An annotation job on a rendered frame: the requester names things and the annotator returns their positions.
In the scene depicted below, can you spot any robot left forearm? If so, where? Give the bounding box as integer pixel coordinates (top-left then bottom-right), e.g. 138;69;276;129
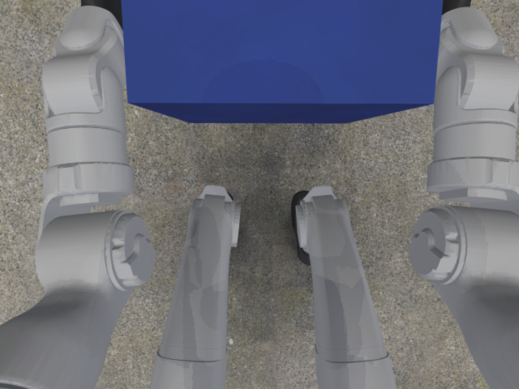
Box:
35;6;135;279

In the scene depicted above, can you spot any robot right foot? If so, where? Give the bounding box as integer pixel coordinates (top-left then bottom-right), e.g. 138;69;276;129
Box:
291;190;311;265

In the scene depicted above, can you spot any left robot thigh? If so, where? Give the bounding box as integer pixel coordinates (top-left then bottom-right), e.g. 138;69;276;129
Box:
149;194;241;389

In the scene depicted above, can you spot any robot left hand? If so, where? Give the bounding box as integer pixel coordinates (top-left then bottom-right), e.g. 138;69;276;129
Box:
81;0;123;30

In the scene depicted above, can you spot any carton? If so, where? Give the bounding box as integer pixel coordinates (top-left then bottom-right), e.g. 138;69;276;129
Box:
121;0;443;123

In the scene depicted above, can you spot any robot right forearm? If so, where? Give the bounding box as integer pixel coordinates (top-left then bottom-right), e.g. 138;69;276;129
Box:
427;7;519;215

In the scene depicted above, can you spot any right robot upper arm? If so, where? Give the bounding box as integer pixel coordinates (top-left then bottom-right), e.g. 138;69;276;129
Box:
408;205;519;389

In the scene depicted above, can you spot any left robot upper arm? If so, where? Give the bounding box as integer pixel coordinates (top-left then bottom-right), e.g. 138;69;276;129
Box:
0;210;156;389

